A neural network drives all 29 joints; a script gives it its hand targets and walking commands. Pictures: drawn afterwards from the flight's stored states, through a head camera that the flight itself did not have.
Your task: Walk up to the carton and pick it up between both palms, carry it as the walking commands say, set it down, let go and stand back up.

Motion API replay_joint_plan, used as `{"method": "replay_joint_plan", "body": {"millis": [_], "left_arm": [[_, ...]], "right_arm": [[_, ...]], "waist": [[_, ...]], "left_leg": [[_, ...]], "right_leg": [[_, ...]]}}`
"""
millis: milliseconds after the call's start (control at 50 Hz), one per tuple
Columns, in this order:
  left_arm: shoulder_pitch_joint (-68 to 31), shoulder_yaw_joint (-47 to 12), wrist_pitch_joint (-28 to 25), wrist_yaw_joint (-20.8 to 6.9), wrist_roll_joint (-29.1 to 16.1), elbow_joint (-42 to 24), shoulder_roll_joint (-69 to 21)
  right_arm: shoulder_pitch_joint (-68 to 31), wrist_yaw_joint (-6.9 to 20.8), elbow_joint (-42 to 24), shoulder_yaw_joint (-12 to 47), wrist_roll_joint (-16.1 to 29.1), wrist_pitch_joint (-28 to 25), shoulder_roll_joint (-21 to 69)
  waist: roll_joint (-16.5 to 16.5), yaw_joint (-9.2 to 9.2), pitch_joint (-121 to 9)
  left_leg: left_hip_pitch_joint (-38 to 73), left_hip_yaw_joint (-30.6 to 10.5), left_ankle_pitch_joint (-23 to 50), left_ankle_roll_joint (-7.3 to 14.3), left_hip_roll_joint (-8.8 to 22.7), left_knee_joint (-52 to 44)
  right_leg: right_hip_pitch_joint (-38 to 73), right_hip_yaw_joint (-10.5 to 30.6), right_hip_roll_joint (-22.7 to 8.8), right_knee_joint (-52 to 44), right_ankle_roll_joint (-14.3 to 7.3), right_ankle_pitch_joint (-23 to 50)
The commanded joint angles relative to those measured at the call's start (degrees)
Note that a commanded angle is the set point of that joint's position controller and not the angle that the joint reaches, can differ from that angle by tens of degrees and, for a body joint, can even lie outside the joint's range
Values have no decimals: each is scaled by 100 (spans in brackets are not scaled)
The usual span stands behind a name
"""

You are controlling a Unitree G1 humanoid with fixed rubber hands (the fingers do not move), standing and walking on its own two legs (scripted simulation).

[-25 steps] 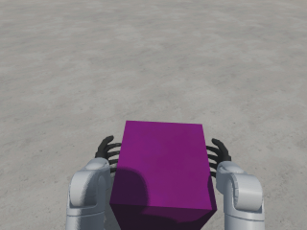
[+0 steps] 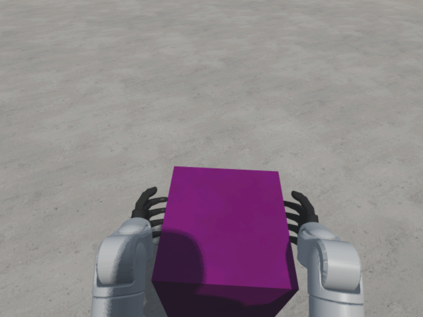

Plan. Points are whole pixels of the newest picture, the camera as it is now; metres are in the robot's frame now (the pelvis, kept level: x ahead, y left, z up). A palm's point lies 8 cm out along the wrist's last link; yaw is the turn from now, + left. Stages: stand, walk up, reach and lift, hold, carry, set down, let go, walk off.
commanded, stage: carry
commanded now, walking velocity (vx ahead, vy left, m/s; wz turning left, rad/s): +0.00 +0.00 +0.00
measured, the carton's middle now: (221, 249) +0.28 +0.00 +0.00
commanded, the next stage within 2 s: none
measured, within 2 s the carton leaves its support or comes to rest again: neither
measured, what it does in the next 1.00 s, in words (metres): stands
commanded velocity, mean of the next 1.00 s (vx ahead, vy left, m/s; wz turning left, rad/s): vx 0.00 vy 0.00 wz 0.00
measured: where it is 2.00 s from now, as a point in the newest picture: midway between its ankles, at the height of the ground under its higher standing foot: outside the picture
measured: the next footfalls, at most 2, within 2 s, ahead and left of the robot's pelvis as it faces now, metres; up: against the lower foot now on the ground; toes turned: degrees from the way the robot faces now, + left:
left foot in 1.96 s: +0.41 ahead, +0.02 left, +0.00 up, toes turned -16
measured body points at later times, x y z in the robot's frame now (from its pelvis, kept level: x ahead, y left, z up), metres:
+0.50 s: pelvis +0.01 +0.00 +0.00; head +0.00 +0.00 +0.45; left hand +0.30 +0.14 +0.07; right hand +0.30 -0.15 +0.07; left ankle +0.03 +0.12 -0.73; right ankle +0.03 -0.11 -0.73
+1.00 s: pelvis +0.01 +0.00 +0.00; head +0.00 +0.00 +0.45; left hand +0.30 +0.15 +0.06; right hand +0.30 -0.15 +0.06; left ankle +0.03 +0.12 -0.73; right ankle +0.03 -0.11 -0.73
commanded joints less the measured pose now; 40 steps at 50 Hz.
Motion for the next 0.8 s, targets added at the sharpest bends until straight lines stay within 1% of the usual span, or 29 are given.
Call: {"method": "replay_joint_plan", "body": {"millis": [0,240,780], "left_arm": [[-2571,-3858,-78,-1430,-2306,-280,-5470],[-2535,-3742,-304,-1424,-2180,-101,-5404],[-2351,-3414,-1058,-1364,-1801,328,-5064]], "right_arm": [[-2723,1484,-393,3926,2386,-112,5362],[-2676,1475,-186,3807,2267,-328,5318],[-2461,1401,280,3466,1909,-1073,5038]], "waist": [[-11,6,-1407],[-16,10,-1426],[2,24,-1453]], "left_leg": [[571,-529,572,140,576,-423],[609,-519,612,134,569,-386],[633,-512,652,106,553,-379]], "right_leg": [[544,586,-635,-487,-134,533],[572,584,-638,-470,-149,690],[607,536,-621,-456,-120,845]]}}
